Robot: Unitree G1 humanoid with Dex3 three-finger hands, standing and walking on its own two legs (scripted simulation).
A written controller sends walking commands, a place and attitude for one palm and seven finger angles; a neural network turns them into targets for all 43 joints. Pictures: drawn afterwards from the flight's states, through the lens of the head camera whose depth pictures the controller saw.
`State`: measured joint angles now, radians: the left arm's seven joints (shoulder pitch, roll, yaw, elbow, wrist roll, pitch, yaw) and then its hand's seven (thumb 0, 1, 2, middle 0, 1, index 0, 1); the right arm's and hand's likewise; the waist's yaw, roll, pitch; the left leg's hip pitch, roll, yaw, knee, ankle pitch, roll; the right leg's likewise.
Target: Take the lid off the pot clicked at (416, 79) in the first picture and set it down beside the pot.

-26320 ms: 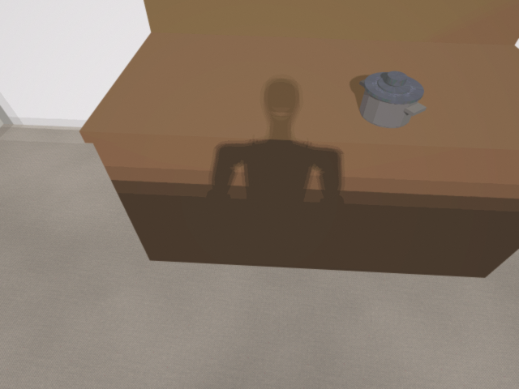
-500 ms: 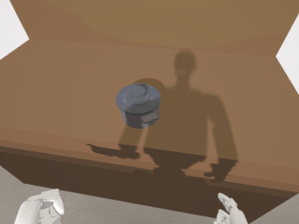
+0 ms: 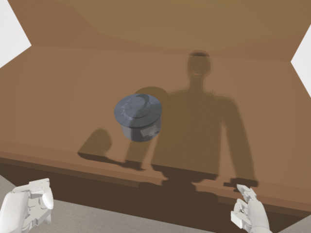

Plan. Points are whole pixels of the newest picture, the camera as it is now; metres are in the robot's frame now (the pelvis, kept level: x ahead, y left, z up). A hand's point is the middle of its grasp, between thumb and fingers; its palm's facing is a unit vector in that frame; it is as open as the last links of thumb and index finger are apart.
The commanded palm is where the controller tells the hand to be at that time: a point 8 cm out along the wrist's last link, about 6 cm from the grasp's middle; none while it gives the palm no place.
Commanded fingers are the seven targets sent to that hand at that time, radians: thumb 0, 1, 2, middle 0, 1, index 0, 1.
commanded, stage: raise the hand higher, near the body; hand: left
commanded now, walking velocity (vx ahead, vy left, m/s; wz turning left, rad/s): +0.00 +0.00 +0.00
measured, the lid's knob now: (137, 104) +0.47 +0.12 +0.07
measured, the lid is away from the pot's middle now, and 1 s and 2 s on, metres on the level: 0.00 0.00 0.00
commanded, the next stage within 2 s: reach forward and open the fingers in 0.22 s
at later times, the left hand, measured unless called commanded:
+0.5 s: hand (47, 183) +0.18 +0.26 +0.09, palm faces +0.02 -0.33 -0.94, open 2.9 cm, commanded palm +0.15 +0.27 +0.14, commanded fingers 0.00 0.59 1.04 -1.18 -1.15 -1.18 -1.15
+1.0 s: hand (37, 169) +0.21 +0.29 +0.11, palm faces -0.20 -0.04 -0.98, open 6.4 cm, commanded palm +0.19 +0.28 +0.17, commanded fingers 0.00 -0.15 1.33 -0.87 -0.26 -0.87 -0.26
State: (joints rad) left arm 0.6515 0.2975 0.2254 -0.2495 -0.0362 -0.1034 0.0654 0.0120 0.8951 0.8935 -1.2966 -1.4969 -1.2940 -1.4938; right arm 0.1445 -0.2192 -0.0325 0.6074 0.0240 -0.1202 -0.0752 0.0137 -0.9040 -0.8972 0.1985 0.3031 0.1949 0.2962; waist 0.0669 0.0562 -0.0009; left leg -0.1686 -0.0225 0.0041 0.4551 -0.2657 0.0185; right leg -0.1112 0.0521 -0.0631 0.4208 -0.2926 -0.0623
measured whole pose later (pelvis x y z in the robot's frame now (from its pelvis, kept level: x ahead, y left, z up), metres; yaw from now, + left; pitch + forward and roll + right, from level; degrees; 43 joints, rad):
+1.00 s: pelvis -0.04 +0.04 +0.00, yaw +0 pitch +0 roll -1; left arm 0.16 0.66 0.08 -0.24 0.75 -0.03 -0.26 0.00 0.12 1.23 -1.00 -0.59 -1.00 -0.59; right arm 0.13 -0.28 0.01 0.54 0.05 0.13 0.02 0.01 -0.90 -0.90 0.20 0.30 0.20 0.30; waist 0.06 0.13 0.02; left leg -0.24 -0.06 0.02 0.43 -0.19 0.07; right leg -0.19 0.01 -0.05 0.41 -0.22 -0.01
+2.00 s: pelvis -0.04 +0.05 +0.00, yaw +1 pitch +0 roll +0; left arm -0.35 0.61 -0.15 -0.01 0.81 0.13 -0.39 0.00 -0.32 1.44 -0.84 -0.08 -0.83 -0.08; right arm 0.12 -0.28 0.02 0.55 0.06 0.12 0.05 0.01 -0.91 -0.90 0.20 0.30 0.19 0.30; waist 0.03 0.12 0.03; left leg -0.26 -0.09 0.01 0.44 -0.19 0.09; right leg -0.21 -0.02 -0.07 0.46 -0.25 -0.01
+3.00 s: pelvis -0.02 +0.02 +0.00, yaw +0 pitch +4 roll +1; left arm -0.84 0.41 -0.32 0.52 0.85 0.25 -0.33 0.00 -0.32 1.44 -0.84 -0.08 -0.83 -0.08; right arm 0.14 -0.27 0.03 0.62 0.08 0.14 0.03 0.01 -0.91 -0.90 0.20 0.30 0.19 0.30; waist -0.03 0.10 -0.04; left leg -0.31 -0.07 0.02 0.47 -0.23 0.06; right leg -0.28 0.00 -0.05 0.52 -0.30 -0.03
